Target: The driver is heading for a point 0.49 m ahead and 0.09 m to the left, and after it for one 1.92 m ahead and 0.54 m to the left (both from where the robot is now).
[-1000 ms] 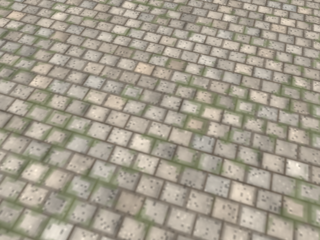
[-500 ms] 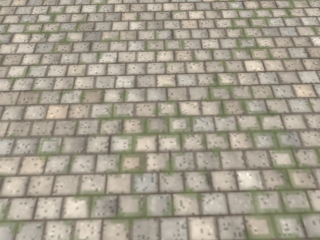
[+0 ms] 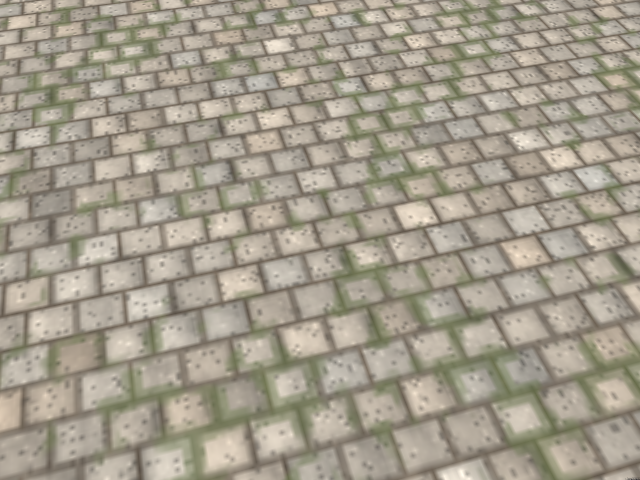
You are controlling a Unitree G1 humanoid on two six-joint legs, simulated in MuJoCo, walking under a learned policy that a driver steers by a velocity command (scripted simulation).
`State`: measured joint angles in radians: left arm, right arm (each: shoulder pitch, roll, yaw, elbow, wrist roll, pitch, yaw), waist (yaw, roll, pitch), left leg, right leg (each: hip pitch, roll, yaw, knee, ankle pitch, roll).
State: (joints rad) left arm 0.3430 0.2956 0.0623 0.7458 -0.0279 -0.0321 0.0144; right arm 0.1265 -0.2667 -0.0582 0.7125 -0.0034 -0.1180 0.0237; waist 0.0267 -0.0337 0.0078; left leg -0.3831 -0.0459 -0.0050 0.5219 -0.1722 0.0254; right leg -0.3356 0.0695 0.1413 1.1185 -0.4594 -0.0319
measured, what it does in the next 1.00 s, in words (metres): walks ahead, turning left: right foot, then left foot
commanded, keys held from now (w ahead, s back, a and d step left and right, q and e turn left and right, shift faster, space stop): w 0.22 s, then w+q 0.78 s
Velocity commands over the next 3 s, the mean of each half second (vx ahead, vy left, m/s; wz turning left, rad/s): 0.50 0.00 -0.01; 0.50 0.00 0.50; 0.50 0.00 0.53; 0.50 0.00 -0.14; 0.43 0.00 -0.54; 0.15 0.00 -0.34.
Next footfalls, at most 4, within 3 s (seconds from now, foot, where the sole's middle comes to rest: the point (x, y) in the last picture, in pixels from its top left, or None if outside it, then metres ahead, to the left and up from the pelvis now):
0.38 right None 0.35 -0.16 -0.77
0.90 left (274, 427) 0.60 0.14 -0.77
1.38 right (312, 298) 0.93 0.07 -0.77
1.84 left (174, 278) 0.98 0.42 -0.77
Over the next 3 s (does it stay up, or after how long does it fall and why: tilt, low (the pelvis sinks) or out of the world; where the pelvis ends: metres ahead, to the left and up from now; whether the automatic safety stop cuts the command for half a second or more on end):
stays up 1.36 0.39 0.01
